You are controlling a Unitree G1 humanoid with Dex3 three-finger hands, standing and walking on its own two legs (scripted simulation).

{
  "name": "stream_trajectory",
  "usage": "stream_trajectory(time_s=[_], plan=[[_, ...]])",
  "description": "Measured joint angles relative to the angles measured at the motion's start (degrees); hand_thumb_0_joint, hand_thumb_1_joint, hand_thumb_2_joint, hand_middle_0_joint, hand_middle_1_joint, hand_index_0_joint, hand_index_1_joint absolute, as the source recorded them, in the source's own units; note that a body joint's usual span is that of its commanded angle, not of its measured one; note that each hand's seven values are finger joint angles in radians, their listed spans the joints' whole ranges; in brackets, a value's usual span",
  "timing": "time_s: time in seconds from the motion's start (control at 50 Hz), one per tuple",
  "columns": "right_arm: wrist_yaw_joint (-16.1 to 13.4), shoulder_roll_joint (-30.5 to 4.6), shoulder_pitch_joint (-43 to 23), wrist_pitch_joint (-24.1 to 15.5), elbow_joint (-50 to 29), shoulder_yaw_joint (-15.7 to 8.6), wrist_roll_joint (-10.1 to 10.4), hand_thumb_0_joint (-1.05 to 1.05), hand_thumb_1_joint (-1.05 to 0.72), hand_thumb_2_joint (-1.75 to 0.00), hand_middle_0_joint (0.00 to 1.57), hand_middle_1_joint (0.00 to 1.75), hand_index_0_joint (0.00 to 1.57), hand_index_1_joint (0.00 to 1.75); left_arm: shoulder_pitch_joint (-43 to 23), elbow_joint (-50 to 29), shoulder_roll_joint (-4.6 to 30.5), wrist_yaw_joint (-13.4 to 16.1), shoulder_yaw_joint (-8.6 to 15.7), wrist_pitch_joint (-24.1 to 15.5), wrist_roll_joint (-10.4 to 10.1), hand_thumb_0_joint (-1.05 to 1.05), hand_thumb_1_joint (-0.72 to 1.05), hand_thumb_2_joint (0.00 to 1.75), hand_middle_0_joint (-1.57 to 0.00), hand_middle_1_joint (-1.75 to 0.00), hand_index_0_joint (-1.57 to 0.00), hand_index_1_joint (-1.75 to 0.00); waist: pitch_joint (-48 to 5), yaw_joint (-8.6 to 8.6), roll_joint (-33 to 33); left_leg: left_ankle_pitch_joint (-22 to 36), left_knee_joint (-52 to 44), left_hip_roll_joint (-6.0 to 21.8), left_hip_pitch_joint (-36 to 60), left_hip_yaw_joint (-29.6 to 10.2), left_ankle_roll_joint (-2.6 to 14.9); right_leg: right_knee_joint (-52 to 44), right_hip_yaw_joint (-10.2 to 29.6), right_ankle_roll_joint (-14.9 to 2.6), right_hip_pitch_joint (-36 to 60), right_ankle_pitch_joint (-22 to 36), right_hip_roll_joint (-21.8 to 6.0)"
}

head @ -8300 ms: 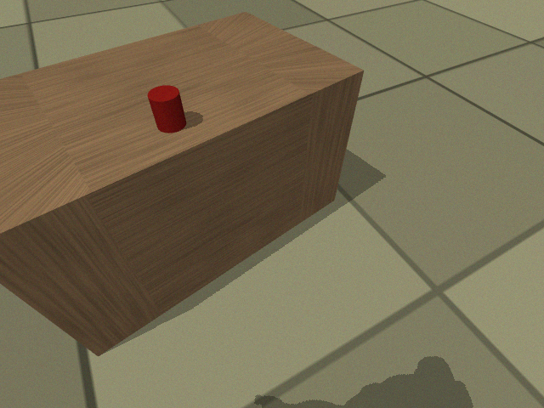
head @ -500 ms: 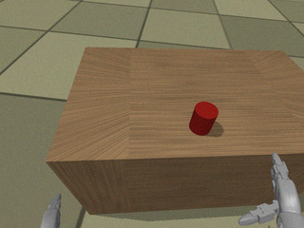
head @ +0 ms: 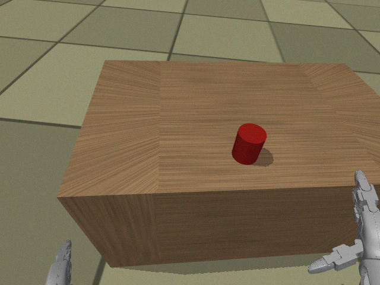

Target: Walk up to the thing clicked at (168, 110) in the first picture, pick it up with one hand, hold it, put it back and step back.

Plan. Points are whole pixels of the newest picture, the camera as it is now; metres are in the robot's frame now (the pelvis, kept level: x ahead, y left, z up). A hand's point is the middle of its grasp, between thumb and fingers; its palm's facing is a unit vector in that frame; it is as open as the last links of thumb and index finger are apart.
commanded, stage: rise first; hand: right
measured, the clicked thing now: (248, 144) +0.49 -0.21 -0.03
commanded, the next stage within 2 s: go down in 0.22 s
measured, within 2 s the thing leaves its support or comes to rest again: neither
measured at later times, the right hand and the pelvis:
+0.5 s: hand (338, 225) +0.19 -0.27 +0.08, palm faces +0.37 +0.84 -0.40, open 17.4 cm; pelvis +0.00 +0.00 +0.00, yaw +0 degrees
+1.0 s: hand (341, 172) +0.30 -0.33 +0.09, palm faces +0.19 +0.98 -0.10, open 17.7 cm; pelvis +0.01 +0.00 -0.01, yaw +0 degrees
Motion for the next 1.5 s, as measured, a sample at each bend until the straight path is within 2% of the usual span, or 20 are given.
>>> stream_trajectory(time_s=[0.24, 0.34, 0.4, 0.46, 0.54, 0.66, 0.86, 0.94, 1.0, 1.08, 1.26, 1.36, 1.42, 1.5], plan=[[0.6, -0.3, 1.0, -2.0, -1.4, -1.0, 0.1, -0.02, 0.57, -0.04, 0.06, 0.06, 0.06, 0.06, -0.1, 1.6, 0.2, -0.4, 1.3, -0.8, 0.0, -0.01, -0.54, 0.07, -0.05, -0.05, -0.05, -0.05, 0.1, -0.15, 0.1, 0.3, -0.1, 0.0, -0.1, 0.0, -0.03, 0.1, 0.0, -0.04, -0.2, 0.3, 0.0], [0.6, 0.2, 2.0, -2.7, -2.0, -0.4, 0.0, -0.02, 0.57, -0.04, 0.06, 0.06, 0.06, 0.06, -0.5, 1.9, 0.2, -0.5, 0.9, -1.0, -0.1, -0.01, -0.54, 0.07, -0.05, -0.06, -0.05, -0.06, 0.4, -0.3, 0.0, 0.4, -0.1, -0.1, -0.3, 0.0, -0.05, 0.2, 0.0, -0.05, -0.5, 0.2, -0.1], [0.9, 0.9, 2.2, -3.4, -2.5, -0.4, -0.7, -0.02, 0.55, -0.05, 0.06, 0.06, 0.06, 0.06, -0.9, 2.3, -0.3, -0.7, 0.6, -1.1, 0.5, -0.01, -0.53, 0.06, -0.05, -0.06, -0.06, -0.05, 0.0, -0.28, 0.1, 0.2, 0.3, 0.0, -0.9, 0.0, -0.08, 0.6, 0.1, -0.06, -1.1, 0.1, 0.0], [1.3, 1.4, 1.4, -4.8, -1.8, -1.5, -1.1, -0.02, 0.54, -0.05, 0.05, 0.06, 0.06, 0.06, -1.4, 2.6, -0.9, -1.0, 0.8, -0.9, 1.2, -0.01, -0.53, 0.06, -0.05, -0.05, -0.06, -0.05, -0.8, -0.07, 0.3, -0.3, 1.1, 0.0, -1.5, 0.2, -0.05, 1.3, 0.2, 0.0, -1.7, -0.3, 0.0], [2.3, 1.0, -1.4, -5.5, 1.7, -4.1, 0.1, -0.02, 0.54, -0.05, 0.05, 0.06, 0.06, 0.06, -2.2, 3.4, -0.8, -0.7, 1.3, -0.9, 1.3, -0.01, -0.53, 0.05, -0.06, -0.05, -0.06, -0.05, -1.7, 0.37, 0.5, -0.9, 1.9, 0.0, -1.8, 0.4, 0.01, 2.0, 0.4, 0.06, -2.1, -0.8, 0.0], [7.5, -1.2, -7.9, -4.8, 8.3, -7.2, 3.6, -0.02, 0.57, -0.05, 0.04, 0.06, 0.05, 0.06, -3.5, 5.2, 0.0, 0.7, -1.0, -0.8, 0.5, -0.01, -0.53, 0.04, -0.05, -0.05, -0.05, -0.04, -2.1, 0.89, 1.0, -1.2, 2.6, -0.2, -3.0, 0.5, 0.09, 2.8, 0.6, 0.14, -3.3, -1.1, -0.1], [20.9, -8.5, -25.9, -1.9, 27.0, -11.9, 11.0, -0.02, 0.58, -0.05, 0.04, 0.06, 0.05, 0.06, -4.5, 6.6, 0.4, 4.6, -4.5, -2.1, -0.9, -0.01, -0.53, 0.04, -0.05, -0.04, -0.06, -0.04, -3.8, 2.66, 2.0, -1.5, 3.4, -0.1, -5.3, 0.5, -0.01, 3.8, 0.6, 0.07, -5.7, -1.5, -0.1], [25.8, -11.6, -29.7, -0.5, 33.4, -13.2, 13.2, -0.02, 0.58, -0.04, 0.04, 0.06, 0.05, 0.06, -3.8, 7.1, 0.5, 5.2, -6.2, -2.8, -1.3, -0.01, -0.53, 0.04, -0.05, -0.04, -0.06, -0.04, -4.7, 3.22, 2.2, -1.6, 3.7, -0.2, -6.8, 0.0, -0.11, 4.6, 0.2, -0.07, -7.2, -2.1, -0.2], [28.5, -12.7, -30.7, 0.0, 36.0, -13.8, 14.2, -0.02, 0.59, -0.04, 0.04, 0.06, 0.05, 0.06, -2.9, 7.3, 0.6, 5.3, -6.5, -2.9, -1.1, -0.01, -0.53, 0.04, -0.05, -0.04, -0.06, -0.04, -4.7, 3.2, 2.1, -1.7, 4.0, -0.2, -7.7, -0.3, -0.25, 5.3, -0.1, -0.21, -8.3, -2.5, -0.2], [30.1, -12.3, -30.7, -0.5, 36.5, -14.0, 14.5, -0.02, 0.59, -0.05, 0.03, 0.06, 0.04, 0.06, -1.8, 7.0, 1.0, 5.5, -6.8, -3.2, -0.9, -0.01, -0.53, 0.04, -0.05, -0.05, -0.06, -0.04, -4.5, 2.59, 1.9, -2.0, 4.3, -0.1, -8.6, -0.5, -0.48, 6.2, -0.3, -0.45, -9.3, -3.1, -0.1], [30.9, -11.8, -32.1, -1.5, 36.8, -13.8, 14.5, -0.02, 0.54, -0.05, 0.04, 0.06, 0.05, 0.05, -3.3, 7.1, 0.6, 6.7, -7.7, -4.3, -0.3, -0.01, -0.53, 0.04, -0.06, -0.05, -0.06, -0.05, -5.7, 1.92, 3.0, -2.8, 5.2, -0.1, -9.0, 0.1, -0.61, 8.1, 0.3, -0.55, -10.4, -4.3, -0.1], [32.4, -13.3, -33.6, -0.6, 38.4, -14.5, 15.1, -0.02, 0.51, -0.05, 0.05, 0.06, 0.05, 0.05, -3.3, 6.7, 0.3, 7.0, -7.6, -5.1, -0.5, -0.01, -0.53, 0.04, -0.06, -0.05, -0.06, -0.05, -6.3, 2.26, 3.0, -3.0, 5.3, -0.2, -9.0, 0.6, -0.57, 8.7, 0.8, -0.52, -10.8, -4.6, -0.1], [34.2, -15.1, -36.2, -0.1, 41.5, -15.5, 16.2, -0.02, 0.5, -0.05, 0.05, 0.05, 0.05, 0.05, -3.3, 7.3, 0.4, 7.4, -8.0, -5.6, -0.7, -0.01, -0.53, 0.05, -0.06, -0.06, -0.06, -0.05, -6.4, 2.78, 3.0, -3.1, 5.9, -0.2, -9.8, 0.9, -0.58, 9.3, 1.2, -0.53, -11.8, -4.6, 0.0], [36.9, -17.9, -40.3, 0.5, 45.9, -16.0, 16.4, -0.02, 0.51, -0.05, 0.05, 0.05, 0.05, 0.05, -3.6, 7.7, 0.6, 7.9, -8.5, -5.9, -0.6, -0.01, -0.53, 0.05, -0.06, -0.05, -0.06, -0.05, -6.1, 3.45, 3.2, -3.2, 7.1, -0.2, -11.7, 0.9, -0.54, 10.2, 1.2, -0.5, -13.6, -4.6, -0.1]])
